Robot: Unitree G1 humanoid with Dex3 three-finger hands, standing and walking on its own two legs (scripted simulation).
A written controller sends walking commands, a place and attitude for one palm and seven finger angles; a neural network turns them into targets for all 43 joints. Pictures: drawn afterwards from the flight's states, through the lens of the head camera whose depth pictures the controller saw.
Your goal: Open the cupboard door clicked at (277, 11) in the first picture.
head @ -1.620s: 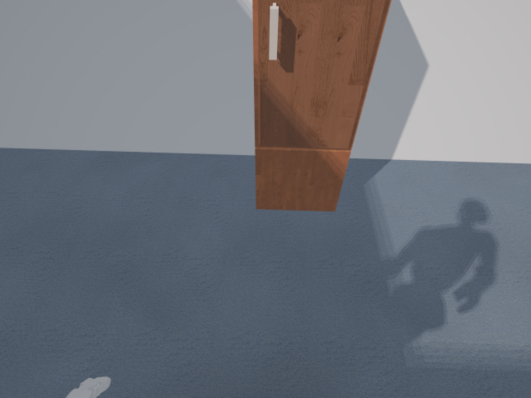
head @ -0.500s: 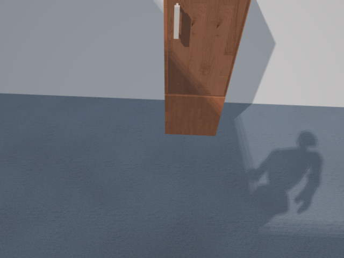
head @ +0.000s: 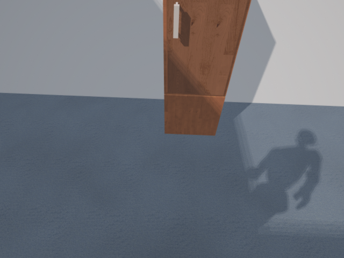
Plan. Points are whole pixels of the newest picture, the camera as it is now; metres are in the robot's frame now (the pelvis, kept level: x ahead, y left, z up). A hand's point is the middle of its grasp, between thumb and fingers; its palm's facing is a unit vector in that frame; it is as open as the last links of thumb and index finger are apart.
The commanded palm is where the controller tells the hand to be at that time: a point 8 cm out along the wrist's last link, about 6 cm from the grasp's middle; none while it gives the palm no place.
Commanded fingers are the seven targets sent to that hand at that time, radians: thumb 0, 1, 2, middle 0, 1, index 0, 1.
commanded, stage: walk to a spot facing it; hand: left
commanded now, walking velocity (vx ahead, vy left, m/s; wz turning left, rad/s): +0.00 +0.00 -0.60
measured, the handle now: (176, 20) +1.08 +0.05 +0.10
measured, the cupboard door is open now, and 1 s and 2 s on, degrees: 0 0 0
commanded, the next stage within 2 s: none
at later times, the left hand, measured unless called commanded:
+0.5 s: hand out of the picture +0.02 +0.15 -0.16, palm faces -0.17 -0.96 -0.23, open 7.4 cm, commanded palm none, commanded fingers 0.00 0.90 0.90 -0.20 -0.30 -0.20 -0.30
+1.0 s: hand (115, 217) +0.27 +0.19 -0.20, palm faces -0.40 -0.90 -0.18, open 7.4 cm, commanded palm none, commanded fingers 0.00 0.90 0.90 -0.20 -0.30 -0.20 -0.30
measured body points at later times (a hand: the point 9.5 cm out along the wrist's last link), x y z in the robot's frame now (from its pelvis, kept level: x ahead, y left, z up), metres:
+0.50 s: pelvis +0.01 -0.04 +0.00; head +0.02 -0.06 +0.45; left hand +0.03 +0.20 -0.14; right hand +0.02 -0.30 -0.16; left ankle +0.05 +0.11 -0.66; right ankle -0.01 -0.10 -0.75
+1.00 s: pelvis +0.19 +0.01 -0.01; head +0.21 +0.05 +0.44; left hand +0.29 +0.24 -0.18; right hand +0.18 -0.24 -0.12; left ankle +0.24 +0.07 -0.75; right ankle +0.06 -0.08 -0.66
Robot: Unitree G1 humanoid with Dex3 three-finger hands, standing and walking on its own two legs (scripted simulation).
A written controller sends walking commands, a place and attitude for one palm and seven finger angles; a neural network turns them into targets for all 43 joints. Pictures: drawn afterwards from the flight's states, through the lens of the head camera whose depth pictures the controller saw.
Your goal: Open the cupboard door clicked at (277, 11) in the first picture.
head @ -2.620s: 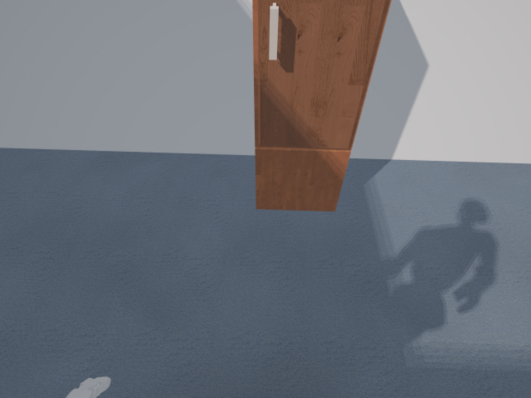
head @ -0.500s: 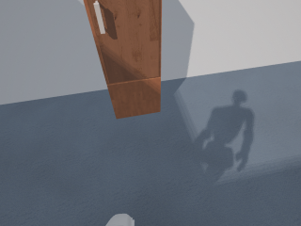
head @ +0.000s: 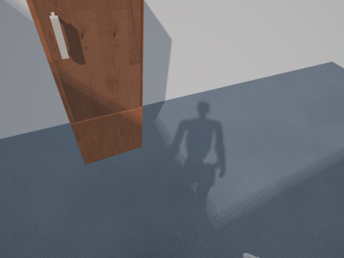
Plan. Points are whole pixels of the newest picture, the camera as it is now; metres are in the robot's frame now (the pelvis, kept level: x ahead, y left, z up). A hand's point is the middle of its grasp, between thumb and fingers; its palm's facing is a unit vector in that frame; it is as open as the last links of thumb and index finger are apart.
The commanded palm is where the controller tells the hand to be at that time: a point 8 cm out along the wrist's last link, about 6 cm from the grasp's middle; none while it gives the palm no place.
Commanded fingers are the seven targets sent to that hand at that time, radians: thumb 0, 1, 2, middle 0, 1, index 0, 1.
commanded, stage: walk to a spot facing it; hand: left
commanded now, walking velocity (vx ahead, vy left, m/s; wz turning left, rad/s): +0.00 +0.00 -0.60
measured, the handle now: (59, 35) +0.75 +0.49 +0.11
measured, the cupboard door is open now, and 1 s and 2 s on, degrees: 0 0 0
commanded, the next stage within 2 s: none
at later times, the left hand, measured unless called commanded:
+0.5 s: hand (129, 217) +0.26 +0.13 -0.17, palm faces -0.35 -0.92 -0.16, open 7.4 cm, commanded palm none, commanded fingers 0.00 0.90 0.90 -0.20 -0.30 -0.20 -0.30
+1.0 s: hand (110, 209) +0.28 +0.20 -0.18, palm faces -0.45 -0.87 -0.22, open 7.4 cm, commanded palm none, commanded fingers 0.00 0.90 0.90 -0.20 -0.30 -0.20 -0.30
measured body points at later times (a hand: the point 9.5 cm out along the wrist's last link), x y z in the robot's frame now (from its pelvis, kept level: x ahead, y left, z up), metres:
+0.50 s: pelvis +0.08 +0.02 -0.01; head +0.13 +0.00 +0.43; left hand +0.28 +0.18 -0.16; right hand -0.06 -0.17 -0.16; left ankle +0.02 +0.08 -0.73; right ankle +0.09 -0.09 -0.72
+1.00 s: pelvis +0.12 +0.05 -0.01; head +0.16 +0.05 +0.44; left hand +0.30 +0.24 -0.17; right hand +0.11 -0.24 -0.12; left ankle +0.19 +0.13 -0.74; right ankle +0.08 -0.08 -0.72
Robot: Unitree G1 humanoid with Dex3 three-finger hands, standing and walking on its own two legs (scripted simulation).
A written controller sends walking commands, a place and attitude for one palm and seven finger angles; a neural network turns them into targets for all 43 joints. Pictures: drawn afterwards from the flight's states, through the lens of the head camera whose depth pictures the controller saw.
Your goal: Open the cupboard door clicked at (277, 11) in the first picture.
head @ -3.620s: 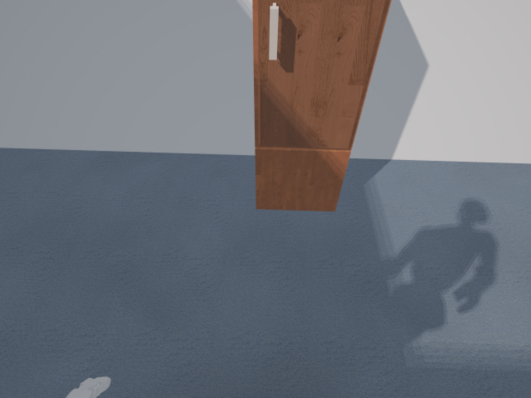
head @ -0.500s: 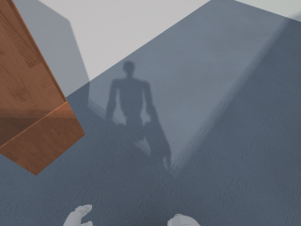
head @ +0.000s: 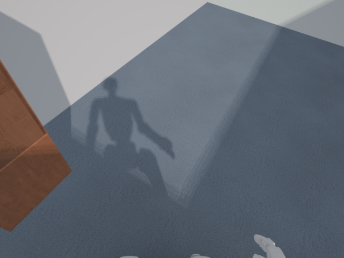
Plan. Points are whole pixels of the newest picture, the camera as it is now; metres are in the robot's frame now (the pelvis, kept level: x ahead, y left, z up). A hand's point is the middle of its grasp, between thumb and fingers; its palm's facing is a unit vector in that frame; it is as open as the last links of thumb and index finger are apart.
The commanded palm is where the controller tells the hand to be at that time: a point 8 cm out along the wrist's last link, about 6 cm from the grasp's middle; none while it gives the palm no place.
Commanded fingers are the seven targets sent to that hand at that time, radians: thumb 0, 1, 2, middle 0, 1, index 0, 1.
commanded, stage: walk to a spot facing it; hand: left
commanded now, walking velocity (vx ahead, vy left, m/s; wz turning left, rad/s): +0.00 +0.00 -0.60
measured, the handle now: out of the picture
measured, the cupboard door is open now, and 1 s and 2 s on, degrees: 0 0 0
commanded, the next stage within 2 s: turn to face it in 1.26 s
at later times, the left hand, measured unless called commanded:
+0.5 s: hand (124, 251) +0.15 +0.13 -0.14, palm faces -0.31 -0.91 -0.29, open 7.4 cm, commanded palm none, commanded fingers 0.00 0.90 0.90 -0.20 -0.30 -0.20 -0.30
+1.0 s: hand (113, 254) +0.14 +0.16 -0.18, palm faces -0.46 -0.87 -0.15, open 7.4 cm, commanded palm none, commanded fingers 0.00 0.90 0.90 -0.20 -0.30 -0.20 -0.30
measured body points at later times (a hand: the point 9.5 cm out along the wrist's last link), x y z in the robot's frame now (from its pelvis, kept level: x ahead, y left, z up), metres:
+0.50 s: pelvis -0.03 -0.03 +0.00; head -0.01 -0.07 +0.45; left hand +0.16 +0.17 -0.12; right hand -0.10 -0.28 -0.16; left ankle +0.00 +0.11 -0.68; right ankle -0.05 -0.12 -0.73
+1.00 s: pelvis +0.05 -0.01 +0.01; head +0.08 +0.02 +0.46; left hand +0.17 +0.20 -0.16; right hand +0.01 -0.28 -0.10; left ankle +0.09 +0.06 -0.73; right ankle -0.05 -0.11 -0.69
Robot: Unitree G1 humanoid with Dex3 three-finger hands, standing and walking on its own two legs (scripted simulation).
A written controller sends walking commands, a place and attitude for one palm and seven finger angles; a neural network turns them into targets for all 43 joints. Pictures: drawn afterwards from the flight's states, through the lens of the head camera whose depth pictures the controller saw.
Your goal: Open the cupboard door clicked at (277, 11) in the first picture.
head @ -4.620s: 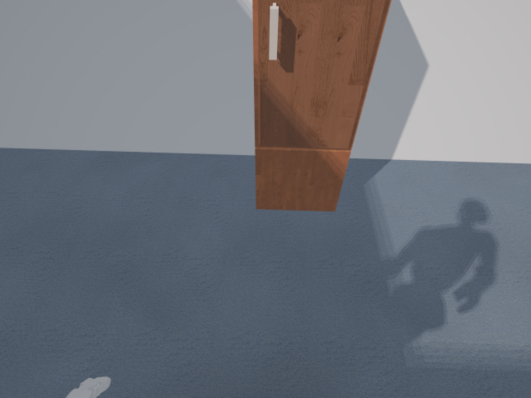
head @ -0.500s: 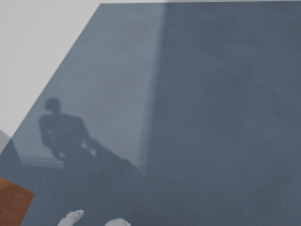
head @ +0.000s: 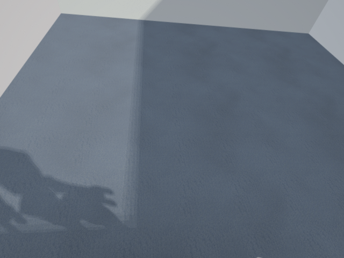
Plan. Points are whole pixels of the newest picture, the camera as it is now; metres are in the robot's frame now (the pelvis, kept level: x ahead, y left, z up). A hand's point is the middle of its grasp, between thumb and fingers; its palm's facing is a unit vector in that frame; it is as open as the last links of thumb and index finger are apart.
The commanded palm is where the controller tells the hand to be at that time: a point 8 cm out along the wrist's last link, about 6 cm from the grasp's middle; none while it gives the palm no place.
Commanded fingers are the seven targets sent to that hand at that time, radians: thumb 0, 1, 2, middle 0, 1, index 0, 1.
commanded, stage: walk to a spot facing it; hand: left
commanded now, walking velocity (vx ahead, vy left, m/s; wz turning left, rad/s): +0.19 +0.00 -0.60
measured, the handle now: out of the picture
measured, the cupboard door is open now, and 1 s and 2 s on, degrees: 0 0 0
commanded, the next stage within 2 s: turn to face it in 0.26 s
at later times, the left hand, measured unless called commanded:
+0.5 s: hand (139, 207) +0.29 +0.11 -0.18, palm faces -0.29 -0.94 -0.20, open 7.4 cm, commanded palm none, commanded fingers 0.00 0.90 0.90 -0.20 -0.30 -0.20 -0.30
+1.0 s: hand (92, 234) +0.20 +0.23 -0.20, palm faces +0.10 -0.97 -0.22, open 7.4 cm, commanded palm none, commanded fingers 0.00 0.90 0.90 -0.20 -0.30 -0.20 -0.30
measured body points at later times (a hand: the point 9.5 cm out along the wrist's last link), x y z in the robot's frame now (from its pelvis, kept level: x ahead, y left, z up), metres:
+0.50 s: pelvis +0.11 -0.02 -0.02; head +0.16 -0.03 +0.43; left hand +0.30 +0.16 -0.16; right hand -0.04 -0.20 -0.17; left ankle +0.01 +0.09 -0.71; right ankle +0.15 -0.11 -0.74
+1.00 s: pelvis +0.14 +0.02 -0.01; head +0.18 +0.06 +0.43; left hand +0.20 +0.28 -0.18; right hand +0.21 -0.23 -0.14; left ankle +0.16 +0.10 -0.73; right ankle +0.13 -0.12 -0.68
